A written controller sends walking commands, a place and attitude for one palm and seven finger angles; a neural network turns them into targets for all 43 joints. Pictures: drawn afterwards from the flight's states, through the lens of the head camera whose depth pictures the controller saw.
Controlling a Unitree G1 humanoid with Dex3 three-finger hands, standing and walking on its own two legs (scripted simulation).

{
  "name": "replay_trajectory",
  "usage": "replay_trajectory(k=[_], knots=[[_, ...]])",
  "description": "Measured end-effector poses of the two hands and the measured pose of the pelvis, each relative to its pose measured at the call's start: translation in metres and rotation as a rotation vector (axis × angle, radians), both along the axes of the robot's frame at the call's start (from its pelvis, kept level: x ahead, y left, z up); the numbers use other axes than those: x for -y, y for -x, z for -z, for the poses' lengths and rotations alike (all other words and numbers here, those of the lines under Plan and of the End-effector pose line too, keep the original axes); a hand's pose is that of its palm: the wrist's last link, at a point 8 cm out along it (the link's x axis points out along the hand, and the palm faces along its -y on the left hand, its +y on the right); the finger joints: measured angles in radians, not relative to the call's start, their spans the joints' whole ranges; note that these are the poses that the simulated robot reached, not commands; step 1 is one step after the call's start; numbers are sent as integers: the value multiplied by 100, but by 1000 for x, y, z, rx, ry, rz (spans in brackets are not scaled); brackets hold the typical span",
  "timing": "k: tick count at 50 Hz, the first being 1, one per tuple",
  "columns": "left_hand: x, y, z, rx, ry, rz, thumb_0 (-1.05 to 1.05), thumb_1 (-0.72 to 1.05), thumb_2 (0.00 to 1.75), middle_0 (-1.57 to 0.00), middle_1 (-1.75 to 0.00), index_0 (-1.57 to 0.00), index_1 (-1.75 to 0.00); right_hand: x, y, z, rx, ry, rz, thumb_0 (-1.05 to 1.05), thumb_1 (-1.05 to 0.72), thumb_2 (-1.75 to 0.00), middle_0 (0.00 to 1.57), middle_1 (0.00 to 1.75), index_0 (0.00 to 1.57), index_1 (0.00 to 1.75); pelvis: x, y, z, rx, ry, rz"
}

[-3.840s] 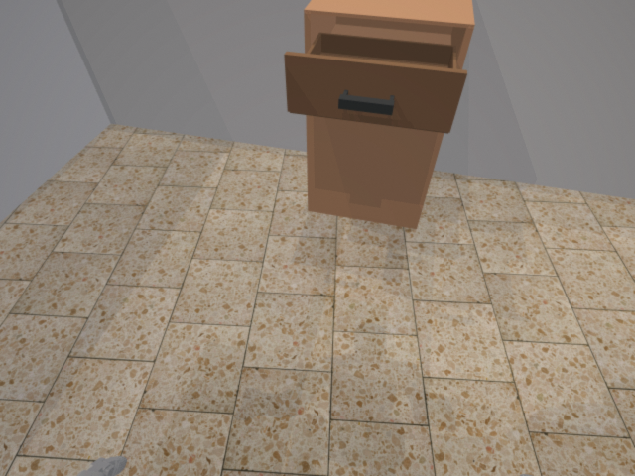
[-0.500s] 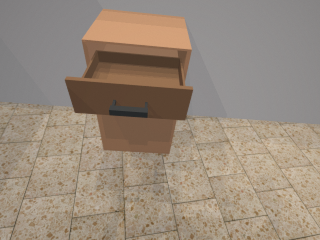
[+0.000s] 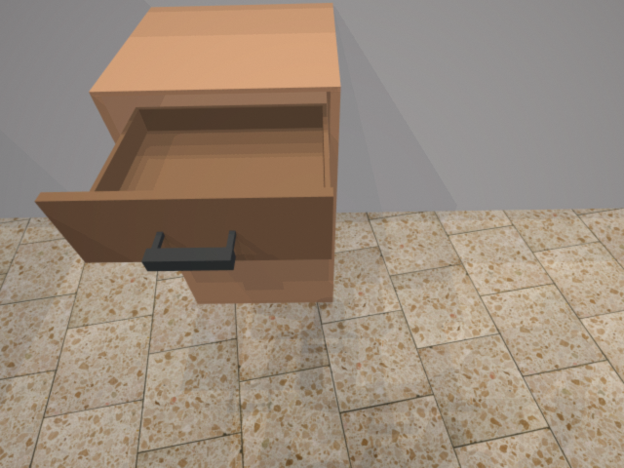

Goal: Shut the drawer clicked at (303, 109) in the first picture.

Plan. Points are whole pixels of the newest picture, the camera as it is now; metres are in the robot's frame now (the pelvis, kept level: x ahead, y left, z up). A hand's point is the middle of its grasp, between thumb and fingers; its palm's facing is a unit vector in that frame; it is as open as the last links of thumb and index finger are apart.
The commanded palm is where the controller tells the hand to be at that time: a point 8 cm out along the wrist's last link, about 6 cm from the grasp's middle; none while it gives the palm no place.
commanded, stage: take the last steps up to it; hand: left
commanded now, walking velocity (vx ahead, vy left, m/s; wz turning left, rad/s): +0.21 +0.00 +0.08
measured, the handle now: (192, 248) +0.44 +0.21 +0.00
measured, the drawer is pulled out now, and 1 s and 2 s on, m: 0.30 0.30 0.30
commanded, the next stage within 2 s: come to a stop and stand still in 0.20 s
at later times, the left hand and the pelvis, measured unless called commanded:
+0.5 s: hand out of the picture +0.05 +0.17 -0.18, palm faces +0.12 -0.99 -0.11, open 7.4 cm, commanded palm none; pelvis +0.12 +0.03 +0.01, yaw +0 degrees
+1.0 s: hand out of the picture +0.02 +0.15 -0.14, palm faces +0.08 -0.97 -0.25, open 7.4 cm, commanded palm none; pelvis +0.04 -0.03 +0.03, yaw +0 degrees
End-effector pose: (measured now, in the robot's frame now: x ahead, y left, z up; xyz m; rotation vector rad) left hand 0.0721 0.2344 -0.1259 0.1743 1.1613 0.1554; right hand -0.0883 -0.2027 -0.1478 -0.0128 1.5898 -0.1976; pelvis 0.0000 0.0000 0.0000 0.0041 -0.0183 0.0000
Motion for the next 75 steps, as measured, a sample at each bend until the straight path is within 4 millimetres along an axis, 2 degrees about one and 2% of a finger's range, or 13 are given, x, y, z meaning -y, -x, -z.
replay_trajectory(k=[5,10,16,21,28,34,39,45,50,57,61,67,75], knots=[[12,2,-9,-32,-5,-62,0,94,90,-20,-30,-20,-30,35,-101,-11,184,60,-64,1,-91,-90,19,30,20,30,9,-30,-13,5,4,-15],[22,18,-5,-131,29,-84,0,93,90,-20,-30,-20,-30,43,-193,-24,346,89,-116,1,-91,-90,19,30,19,30,9,-55,-17,3,18,-24],[30,39,9,-255,105,-144,1,92,90,-20,-30,-20,-30,19,-271,-34,423,84,-199,0,-91,-90,19,30,19,30,-4,-87,-15,7,39,-29],[21,45,27,-362,145,-182,1,91,90,-20,-30,-20,-30,-15,-309,-31,445,94,-246,0,-91,-90,19,30,19,30,-23,-113,-4,16,40,-27],[-3,17,21,-369,107,-125,1,91,90,-20,-30,-20,-30,-35,-306,-37,439,105,-179,-2,-93,-90,20,30,20,30,-34,-109,-13,15,34,-1],[-27,-11,18,-259,37,-98,1,91,90,-20,-30,-20,-30,-8,-274,-40,403,145,-160,-3,-93,-90,20,30,20,30,-25,-86,-13,0,38,4],[-27,-19,10,-176,-5,-79,0,91,90,-20,-30,-20,-29,21,-229,-34,348,147,-130,-1,-92,-90,20,30,20,30,-11,-69,-12,-2,31,-3],[3,14,-3,-146,-42,-82,0,91,90,-20,-30,-20,-29,49,-170,-11,259,87,-86,0,-91,-90,20,30,20,30,15,-48,-9,-2,-15,-14],[33,57,-21,-238,-16,-104,1,91,90,-20,-30,-20,-30,57,-128,-17,183,36,-57,0,-91,-90,19,30,20,30,25,-43,-26,-16,-44,6],[50,76,-23,-258,14,-145,1,90,90,-20,-30,-20,-30,57,-86,-16,53,16,-91,1,-91,-90,19,30,20,30,27,-40,-26,-35,-25,-36],[50,87,-17,-282,40,-183,1,90,90,-20,-30,-20,-30,49,-99,-17,33,26,-136,1,-91,-90,19,30,20,30,19,-42,-24,-44,-18,-47],[36,98,5,-362,94,-198,1,90,90,-20,-30,-20,-30,22,-156,-16,178,76,-175,1,-91,-90,19,30,20,30,-3,-51,-13,-39,6,-44],[12,64,17,-326,98,-149,1,91,90,-20,-30,-20,-30,5,-201,-28,296,130,-178,1,-94,-90,20,30,20,30,-18,-61,-14,-14,-1,-22]])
